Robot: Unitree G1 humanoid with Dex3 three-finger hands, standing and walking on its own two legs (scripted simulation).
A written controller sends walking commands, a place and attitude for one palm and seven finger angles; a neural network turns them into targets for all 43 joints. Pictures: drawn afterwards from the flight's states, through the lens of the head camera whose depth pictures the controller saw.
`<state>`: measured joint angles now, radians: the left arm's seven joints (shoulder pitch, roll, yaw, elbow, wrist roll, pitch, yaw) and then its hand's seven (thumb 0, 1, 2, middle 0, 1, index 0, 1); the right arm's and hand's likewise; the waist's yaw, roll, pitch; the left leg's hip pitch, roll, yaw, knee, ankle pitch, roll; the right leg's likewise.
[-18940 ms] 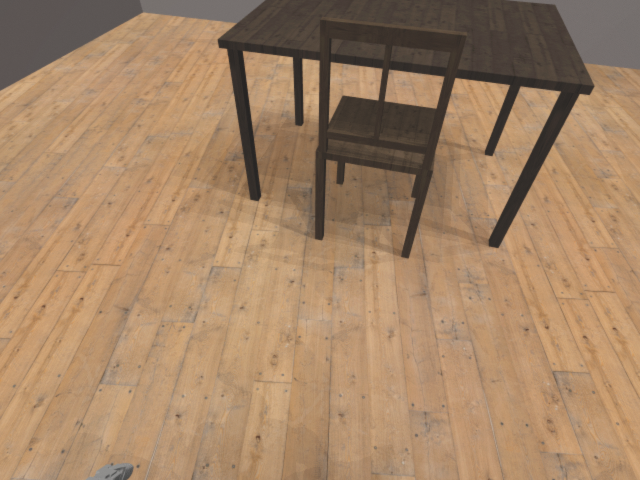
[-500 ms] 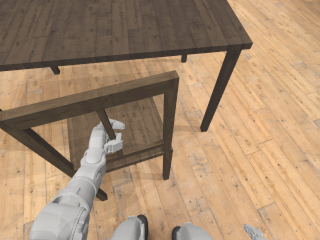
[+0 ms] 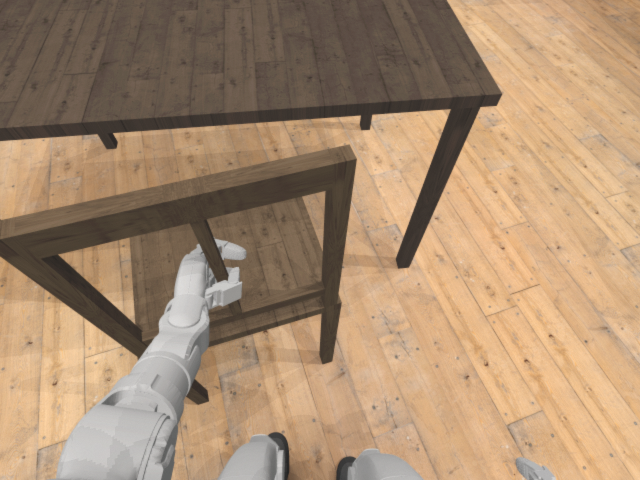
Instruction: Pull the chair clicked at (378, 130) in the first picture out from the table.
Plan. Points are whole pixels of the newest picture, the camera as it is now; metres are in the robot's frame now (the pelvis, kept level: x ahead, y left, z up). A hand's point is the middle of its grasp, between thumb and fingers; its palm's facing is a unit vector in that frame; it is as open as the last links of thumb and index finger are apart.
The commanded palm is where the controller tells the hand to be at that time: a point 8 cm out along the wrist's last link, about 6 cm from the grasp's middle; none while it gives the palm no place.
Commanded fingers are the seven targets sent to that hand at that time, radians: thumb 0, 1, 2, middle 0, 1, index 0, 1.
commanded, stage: step backward, pulling the chair out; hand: left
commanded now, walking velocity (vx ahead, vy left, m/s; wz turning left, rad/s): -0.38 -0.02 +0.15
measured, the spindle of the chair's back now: (220, 271) +0.41 +0.14 -0.06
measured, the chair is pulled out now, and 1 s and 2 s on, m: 0.17 0.17 0.19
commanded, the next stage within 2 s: stop walking, hand still on the chair in 0.80 s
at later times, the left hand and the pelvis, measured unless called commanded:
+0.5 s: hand (235, 285) +0.38 +0.12 -0.06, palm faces +0.03 -0.98 -0.17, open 5.1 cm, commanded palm +0.37 +0.17 -0.05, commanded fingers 0.00 0.90 0.90 -0.50 -1.45 -0.50 -1.45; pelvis -0.01 -0.01 +0.00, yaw +0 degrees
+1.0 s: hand (235, 288) +0.37 +0.12 -0.05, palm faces +0.02 -0.99 -0.17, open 5.1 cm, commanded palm +0.36 +0.17 -0.03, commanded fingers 0.00 0.90 0.90 -0.50 -1.45 -0.50 -1.45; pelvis -0.01 -0.01 +0.00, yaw -1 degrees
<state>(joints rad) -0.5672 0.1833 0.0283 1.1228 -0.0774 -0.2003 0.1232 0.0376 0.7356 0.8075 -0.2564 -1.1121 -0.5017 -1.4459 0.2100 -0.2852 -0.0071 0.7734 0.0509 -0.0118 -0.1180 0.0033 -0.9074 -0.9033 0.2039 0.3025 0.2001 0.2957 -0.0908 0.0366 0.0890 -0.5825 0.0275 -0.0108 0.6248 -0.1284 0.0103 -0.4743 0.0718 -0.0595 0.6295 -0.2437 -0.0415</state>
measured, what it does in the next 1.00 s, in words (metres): stands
